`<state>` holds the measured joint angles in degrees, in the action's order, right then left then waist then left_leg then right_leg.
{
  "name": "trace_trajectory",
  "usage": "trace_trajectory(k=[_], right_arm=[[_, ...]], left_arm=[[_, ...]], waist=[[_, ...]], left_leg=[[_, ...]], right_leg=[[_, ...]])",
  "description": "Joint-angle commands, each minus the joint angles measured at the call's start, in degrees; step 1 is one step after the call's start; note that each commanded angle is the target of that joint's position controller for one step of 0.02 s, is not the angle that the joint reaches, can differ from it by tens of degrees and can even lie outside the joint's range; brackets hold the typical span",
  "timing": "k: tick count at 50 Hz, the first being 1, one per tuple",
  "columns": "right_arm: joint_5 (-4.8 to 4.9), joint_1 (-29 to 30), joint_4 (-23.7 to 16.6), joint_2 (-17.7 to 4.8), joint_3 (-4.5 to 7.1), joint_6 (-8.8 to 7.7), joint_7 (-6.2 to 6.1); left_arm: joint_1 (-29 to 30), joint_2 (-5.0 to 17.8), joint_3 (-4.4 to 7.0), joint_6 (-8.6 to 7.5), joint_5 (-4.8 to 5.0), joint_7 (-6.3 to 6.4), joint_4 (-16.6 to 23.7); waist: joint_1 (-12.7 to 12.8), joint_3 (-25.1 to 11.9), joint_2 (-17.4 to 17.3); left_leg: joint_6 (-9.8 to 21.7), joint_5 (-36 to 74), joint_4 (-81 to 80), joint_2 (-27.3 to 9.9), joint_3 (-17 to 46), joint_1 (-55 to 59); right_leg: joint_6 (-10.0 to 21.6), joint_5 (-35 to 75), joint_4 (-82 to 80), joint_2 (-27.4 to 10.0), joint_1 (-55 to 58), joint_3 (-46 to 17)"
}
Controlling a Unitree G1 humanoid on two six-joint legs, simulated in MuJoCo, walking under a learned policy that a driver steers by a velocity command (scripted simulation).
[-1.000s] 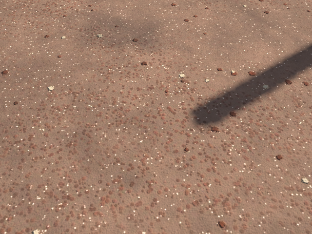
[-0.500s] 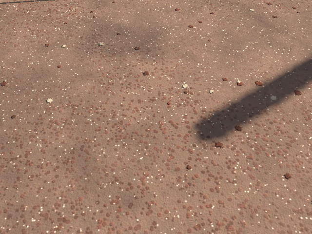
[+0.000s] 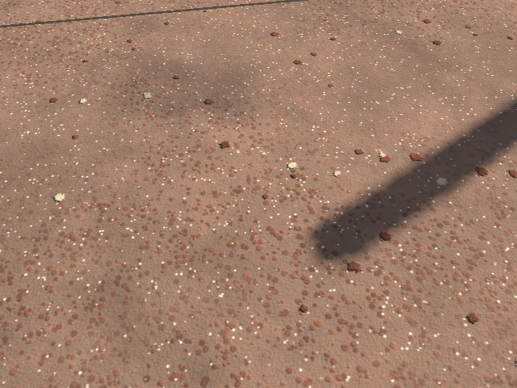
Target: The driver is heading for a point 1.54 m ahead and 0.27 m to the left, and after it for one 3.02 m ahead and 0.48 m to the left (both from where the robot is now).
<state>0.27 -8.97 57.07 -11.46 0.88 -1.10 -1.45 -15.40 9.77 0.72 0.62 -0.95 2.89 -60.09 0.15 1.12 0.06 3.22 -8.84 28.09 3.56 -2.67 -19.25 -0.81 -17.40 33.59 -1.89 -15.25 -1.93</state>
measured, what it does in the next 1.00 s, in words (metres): walks ahead: left foot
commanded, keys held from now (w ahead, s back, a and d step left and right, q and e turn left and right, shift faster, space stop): no key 0.30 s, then w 0.70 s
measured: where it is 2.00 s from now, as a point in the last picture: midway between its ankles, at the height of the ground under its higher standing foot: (267, 258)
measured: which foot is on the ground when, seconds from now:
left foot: down 0.00-0.36, up 0.38-0.58, down 0.60-1.00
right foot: down 0.00-0.62, up 0.64-1.00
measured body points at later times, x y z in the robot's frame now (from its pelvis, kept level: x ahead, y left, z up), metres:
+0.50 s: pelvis +0.07 -0.01 +0.00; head +0.08 +0.00 +0.45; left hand +0.02 +0.22 -0.15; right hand +0.14 -0.25 -0.14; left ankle +0.08 +0.09 -0.71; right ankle +0.00 -0.13 -0.73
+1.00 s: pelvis +0.28 +0.03 +0.01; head +0.30 +0.04 +0.46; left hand +0.48 +0.26 -0.10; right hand +0.20 -0.21 -0.13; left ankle +0.14 +0.12 -0.73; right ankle +0.49 -0.12 -0.68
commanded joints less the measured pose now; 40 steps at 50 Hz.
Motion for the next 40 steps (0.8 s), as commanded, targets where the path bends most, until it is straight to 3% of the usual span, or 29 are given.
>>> trace_trajectory(k=[1, 3, 6, 15, 16, 17, 18, 20, 21, 23, 26, 28, 29, 30, 31, 32, 33, 34, 35, 36, 37, 40], right_arm=[[-0.24, -0.04, -2.02, -4.95, 1.11, -0.35, -0.79], [-0.54, -2.10, -0.93, -4.38, 1.09, -0.48, -1.06], [-0.50, -3.22, 0.39, -4.12, 0.98, -0.65, -0.77], [0.11, -4.49, 2.69, -3.90, 0.77, -0.26, -0.49], [0.14, -5.56, 3.49, -3.37, 0.64, -0.12, -0.52], [0.44, -5.86, 3.90, -3.46, 0.79, 0.02, -0.53], [0.63, -5.19, 3.80, -3.68, 0.97, -0.07, -0.47], [1.06, -0.20, 1.37, -3.12, 0.77, -1.64, 0.02], [1.25, 2.09, 0.25, -2.73, 0.60, -2.73, 0.40], [1.59, 4.42, -1.24, -3.84, 0.97, -4.37, 1.19], [2.17, 4.49, -1.55, -4.28, 1.40, -5.43, 2.30], [1.94, -3.39, 2.06, -3.88, 2.18, -5.11, 2.59], [1.75, -9.62, 4.26, -5.29, 3.27, -4.64, 2.41], [1.72, -17.84, 6.15, -8.01, 4.58, -4.36, 2.06], [1.44, -25.38, 6.43, -15.10, 6.11, -4.36, 1.62], [0.18, -24.96, 6.84, -12.39, 4.71, -5.11, 2.10], [0.17, -17.90, 5.02, -9.65, 3.55, -5.88, 2.20], [0.26, -12.13, 3.08, -7.04, 2.64, -6.21, 2.57], [0.16, -8.85, 2.05, -6.38, 2.06, -6.31, 3.05], [-0.03, -7.86, 1.71, -5.62, 1.62, -6.25, 3.26], [-0.21, -8.68, 2.03, -4.90, 1.30, -5.91, 3.25], [-0.44, -13.40, 3.36, -6.56, 1.25, -5.40, 2.33]], left_arm=[[-5.51, 6.01, 1.22, -1.03, 0.21, 0.05, -0.66], [-3.36, 5.54, 1.37, -2.59, 0.32, -0.16, -0.58], [-4.67, 4.51, 1.31, -3.70, 0.81, -0.53, -0.88], [-7.94, 3.99, 1.01, -3.12, 0.92, -0.96, -1.62], [-9.32, 3.76, 1.03, -2.97, 0.99, -0.96, -2.27], [-9.87, 4.87, 1.45, -2.75, 1.35, -0.92, -2.43], [-10.15, 6.53, 2.03, -2.68, 1.70, -0.87, -2.16], [-11.99, 9.86, 3.12, -3.61, 2.50, -0.81, -1.58], [-11.65, 10.66, 3.55, -4.41, 2.45, -0.81, -1.31], [-12.20, 9.36, 3.49, -5.77, 1.72, -1.11, -1.13], [-9.80, 9.21, 3.53, -5.51, 2.49, -1.73, 0.06], [-7.25, 10.20, 3.66, -4.80, 2.59, -2.11, 0.94], [-6.71, 10.45, 3.61, -4.83, 2.34, -2.13, 1.32], [-4.06, 9.10, 3.13, -5.20, 2.26, -2.23, 2.24], [-3.47, 4.37, 1.89, -6.06, 1.96, -2.21, 4.67], [-2.92, 3.17, 1.69, -7.16, 2.64, -2.21, 5.59], [-1.62, 5.45, 2.13, -7.85, 4.02, -2.57, 6.35], [-0.42, 6.92, 2.41, -8.08, 4.16, -2.78, 6.61], [-0.31, 7.22, 2.86, -8.08, 3.48, -2.53, 6.35], [-0.58, 7.96, 3.52, -7.71, 2.69, -2.27, 6.14], [-1.26, 7.84, 3.79, -7.21, 2.54, -2.35, 5.83], [2.14, 6.20, 3.76, -6.07, 2.18, -2.55, 7.05]], waist=[[-0.36, 5.37, 5.44], [-1.59, 3.69, 6.47], [-1.05, 2.04, 2.78], [-0.06, -0.46, -0.01], [0.12, -1.69, 0.45], [0.30, -0.54, 1.90], [0.76, 1.93, 4.03], [2.61, 8.27, 8.31], [2.99, 10.79, 8.65], [3.08, 10.93, 7.36], [1.54, 7.84, 5.57], [-2.53, 4.83, 5.63], [-5.36, 2.26, 5.27], [-9.70, -0.62, 1.09], [-11.13, -4.86, -15.09], [-9.28, -6.75, -15.94], [-6.06, -0.97, -9.82], [-4.07, 1.70, -5.68], [-2.36, 3.09, -2.88], [-1.19, 3.25, -2.83], [-0.63, 2.91, -3.66], [-0.74, 3.45, -3.06]], left_leg=[[-0.67, -14.56, -7.43, -4.48, 5.55, 2.93], [-0.05, -7.72, -4.20, -4.08, 4.50, 7.20], [0.65, -2.75, -3.32, -4.37, 4.67, 7.36], [0.48, 8.76, -0.89, -4.86, 4.90, 9.21], [0.52, 3.48, -0.17, -3.87, 3.79, 9.62], [0.59, -6.19, 2.02, -2.02, 1.91, 7.89], [0.60, -15.05, 4.87, -0.50, 0.36, 3.63], [1.28, -16.39, 12.60, -1.17, -0.72, -9.32], [1.97, -14.89, 16.02, -3.50, 0.80, -13.62], [2.77, -18.65, 20.84, -6.71, 3.32, -21.42], [2.61, -15.11, 11.16, -6.89, 0.94, -14.07], [1.50, -4.30, 4.66, -1.74, -4.41, 6.23], [1.48, -3.26, 4.47, 0.09, -4.84, 15.26], [3.66, -5.47, 1.01, -4.56, 2.42, 24.06], [11.12, -12.36, -10.63, -19.72, 28.32, 32.90], [15.65, -16.63, -18.47, -26.37, 46.40, 32.40], [14.23, -19.45, -17.94, -26.66, 41.66, 27.58], [11.76, -17.02, -18.08, -23.82, 33.09, 23.06], [9.95, -11.47, -19.02, -21.16, 26.38, 19.18], [8.20, -5.70, -19.65, -18.48, 20.69, 16.54], [7.24, -1.18, -20.08, -16.56, 16.63, 15.20], [7.68, 11.20, -20.75, -15.19, 11.30, 15.69]], right_leg=[[3.97, -14.46, -14.12, -0.99, -8.45, -2.13], [3.05, -10.85, -15.41, -1.30, -8.76, -2.64], [2.96, -4.30, -13.85, -0.94, -5.14, -2.03], [3.23, 9.70, -10.79, 0.14, 0.24, -0.18], [3.67, 4.46, -11.48, 0.42, 1.10, 0.02], [5.13, -4.27, -12.54, 0.10, 0.76, -1.10], [7.44, -13.90, -14.68, -1.92, 0.46, -4.51], [13.54, -24.95, -22.19, -12.34, 3.74, -18.46], [15.78, -22.22, -23.66, -16.53, 4.85, -23.42], [16.61, -8.26, -22.68, -19.09, 11.74, -24.29], [12.52, -0.86, -21.00, -14.29, 12.24, -14.54], [10.03, 2.88, -17.09, -9.03, 0.81, -7.30], [8.88, 9.67, -12.18, -6.90, -3.30, -4.92], [6.24, 15.03, 0.40, -3.66, -8.81, -0.53], [1.73, 4.89, 23.71, 3.58, -20.53, 6.24], [2.41, -12.41, 37.65, 5.06, -27.28, -2.01], [4.55, -9.48, 43.17, 0.89, -32.42, -4.60], [5.97, -3.27, 42.50, -2.26, -32.19, -3.81], [6.31, 1.83, 39.10, -4.32, -30.50, -2.89], [6.26, 4.76, 35.51, -5.78, -27.43, -2.33], [5.90, 6.54, 33.41, -6.17, -25.01, -1.50], [3.91, 10.49, 28.41, -6.15, -27.25, 0.89]])
Next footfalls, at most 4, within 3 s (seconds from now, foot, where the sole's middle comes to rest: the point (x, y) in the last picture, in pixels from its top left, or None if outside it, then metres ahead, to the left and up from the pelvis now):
0.60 left None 0.18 0.12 -0.77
1.12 right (314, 368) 0.56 -0.09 -0.77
1.68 left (223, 270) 0.86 0.16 -0.77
2.26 right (294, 187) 1.20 -0.07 -0.77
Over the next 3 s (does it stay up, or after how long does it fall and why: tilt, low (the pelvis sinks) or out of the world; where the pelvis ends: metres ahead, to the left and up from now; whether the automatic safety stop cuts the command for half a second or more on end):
stays up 1.38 0.16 0.01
